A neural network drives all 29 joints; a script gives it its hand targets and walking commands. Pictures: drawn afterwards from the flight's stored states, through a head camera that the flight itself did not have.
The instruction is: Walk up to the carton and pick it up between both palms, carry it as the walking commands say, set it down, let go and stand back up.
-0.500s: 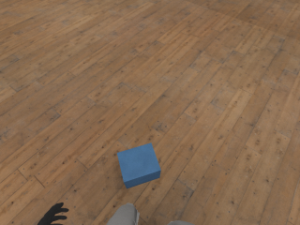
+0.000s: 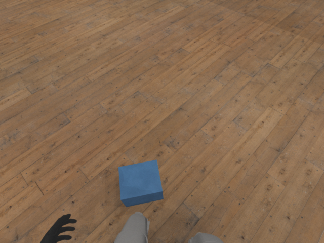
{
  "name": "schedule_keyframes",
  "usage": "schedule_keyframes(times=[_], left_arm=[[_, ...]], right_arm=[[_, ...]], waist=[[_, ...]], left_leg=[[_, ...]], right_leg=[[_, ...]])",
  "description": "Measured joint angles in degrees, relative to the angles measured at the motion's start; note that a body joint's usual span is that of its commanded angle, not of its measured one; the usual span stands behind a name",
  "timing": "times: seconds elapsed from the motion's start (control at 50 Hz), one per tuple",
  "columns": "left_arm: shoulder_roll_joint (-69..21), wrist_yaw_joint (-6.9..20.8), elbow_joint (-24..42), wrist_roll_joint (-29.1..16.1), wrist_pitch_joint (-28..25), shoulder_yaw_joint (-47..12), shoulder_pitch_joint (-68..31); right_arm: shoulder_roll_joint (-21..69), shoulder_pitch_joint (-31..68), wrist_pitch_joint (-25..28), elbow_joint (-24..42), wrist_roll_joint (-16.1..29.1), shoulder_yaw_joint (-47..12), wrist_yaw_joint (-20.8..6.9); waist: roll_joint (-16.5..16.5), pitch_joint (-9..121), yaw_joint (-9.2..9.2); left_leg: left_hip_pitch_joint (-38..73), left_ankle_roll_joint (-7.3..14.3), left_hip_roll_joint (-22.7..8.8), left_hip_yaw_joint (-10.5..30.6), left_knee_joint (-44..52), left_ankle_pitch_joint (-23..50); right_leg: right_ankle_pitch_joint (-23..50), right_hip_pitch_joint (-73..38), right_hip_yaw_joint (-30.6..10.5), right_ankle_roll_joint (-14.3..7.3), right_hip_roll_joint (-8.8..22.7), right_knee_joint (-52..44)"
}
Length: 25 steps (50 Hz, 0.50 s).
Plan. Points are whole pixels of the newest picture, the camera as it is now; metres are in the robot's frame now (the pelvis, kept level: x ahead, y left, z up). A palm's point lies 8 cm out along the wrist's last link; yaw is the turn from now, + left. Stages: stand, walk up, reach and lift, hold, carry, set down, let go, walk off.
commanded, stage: walk up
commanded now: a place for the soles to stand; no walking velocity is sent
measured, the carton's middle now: (141, 183) +0.45 +0.18 -0.67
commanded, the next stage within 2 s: none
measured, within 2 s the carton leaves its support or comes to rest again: neither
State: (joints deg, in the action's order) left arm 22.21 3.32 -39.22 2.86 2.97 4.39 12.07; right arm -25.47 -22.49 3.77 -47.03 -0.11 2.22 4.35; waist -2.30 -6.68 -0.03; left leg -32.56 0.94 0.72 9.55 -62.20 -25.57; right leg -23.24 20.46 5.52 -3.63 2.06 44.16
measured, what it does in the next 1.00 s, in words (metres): steps on the spot: left foot, then left foot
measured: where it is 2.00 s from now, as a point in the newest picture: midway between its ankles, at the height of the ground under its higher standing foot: outside the picture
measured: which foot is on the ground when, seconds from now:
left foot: up 0.00-0.22, down 0.24-0.38, up 0.40-0.68, down 0.70-0.90, up 0.92-1.00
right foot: down 0.00-1.00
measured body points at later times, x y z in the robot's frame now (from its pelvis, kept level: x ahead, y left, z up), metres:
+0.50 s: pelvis -0.01 -0.01 +0.00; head +0.03 -0.01 +0.45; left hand +0.08 +0.30 -0.10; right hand +0.06 -0.35 -0.10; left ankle +0.02 +0.16 -0.68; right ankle +0.01 -0.10 -0.71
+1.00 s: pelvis -0.01 -0.02 +0.00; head +0.02 +0.00 +0.44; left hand +0.06 +0.31 -0.11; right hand +0.08 -0.34 -0.10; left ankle +0.01 +0.17 -0.69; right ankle +0.01 -0.11 -0.71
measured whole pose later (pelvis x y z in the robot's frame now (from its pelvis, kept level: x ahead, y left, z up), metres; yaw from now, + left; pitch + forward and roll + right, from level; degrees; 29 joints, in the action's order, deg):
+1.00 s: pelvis -0.01 -0.02 +0.00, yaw +7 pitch -2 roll +1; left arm 22.2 2.6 -40.1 1.8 1.6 4.4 13.6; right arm -25.1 -20.9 3.2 -44.4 -0.1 1.4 3.3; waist -1.6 -5.7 -0.2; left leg -27.8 -0.3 1.5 9.9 -53.8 -23.9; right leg -23.0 20.4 5.9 -2.2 2.3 44.9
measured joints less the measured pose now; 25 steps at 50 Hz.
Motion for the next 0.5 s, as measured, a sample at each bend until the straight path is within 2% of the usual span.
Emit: schedule_keyframes(times=[0.16, 0.24, 0.28, 0.32, 0.36, 0.42, 0.5], left_arm=[[0.0, -0.4, 0.0, -0.2, -0.1, 0.0, 0.3], [0.0, -0.4, 0.0, -0.5, -0.1, 0.0, 0.1], [0.0, -0.4, 0.0, -0.7, 0.2, 0.0, -0.2], [0.0, -0.4, 0.0, -0.9, 0.2, 0.0, -0.4], [0.0, -0.4, 0.1, -0.9, -0.2, 0.0, -0.4], [0.0, -0.5, -0.3, -0.9, -0.9, 0.0, 0.3], [0.0, -0.5, -0.5, -0.9, -1.3, 0.0, 1.2]], right_arm=[[0.0, 0.0, 0.0, 0.0, 0.0, 0.0, -1.0], [-0.2, 0.0, 0.0, 0.1, 0.0, 0.0, -0.8], [0.0, 0.1, 0.0, 0.5, 0.0, -0.2, -0.8], [0.0, 0.1, 0.0, 0.5, 0.0, -0.3, -0.5], [0.0, 0.1, 0.0, 0.8, 0.0, -0.3, -0.3], [0.1, 0.8, -0.2, 1.5, 0.0, -0.3, -0.6], [0.0, 1.2, -0.5, 1.6, 0.0, -0.3, -0.9]], waist=[[0.3, 0.1, 0.04], [0.5, 0.1, 0.07], [0.2, -0.3, 0.06], [0.4, -0.2, 0.02], [0.7, 0.3, -0.05], [0.8, 0.5, -0.21], [0.9, 0.8, -0.19]], left_leg=[[4.2, 0.0, 0.0, -2.9, 9.5, 2.1], [10.9, 0.3, -0.1, -3.8, 19.2, 5.2], [10.7, -1.0, 0.0, -3.8, 18.2, 4.4], [10.5, -0.9, -0.1, -3.0, 18.2, 4.6], [9.5, -0.8, -0.1, -2.0, 18.2, 5.1], [7.8, -0.7, -0.1, -1.7, 14.8, 3.7], [4.6, -0.7, 0.2, -1.6, 7.0, 1.5]], right_leg=[[-0.5, -0.5, 1.7, -0.4, 0.0, -0.1], [-1.7, 0.1, 2.2, -0.1, 0.0, 2.3], [-6.7, 1.0, 1.6, -0.1, -0.1, 5.9], [-9.8, 1.4, 0.8, -0.1, -0.5, 8.0], [-8.6, 1.1, 0.5, -0.1, -0.4, 5.3], [0.1, 0.4, 0.9, 0.1, -0.5, 1.6], [0.3, -0.7, 1.2, 0.1, -0.1, -0.5]])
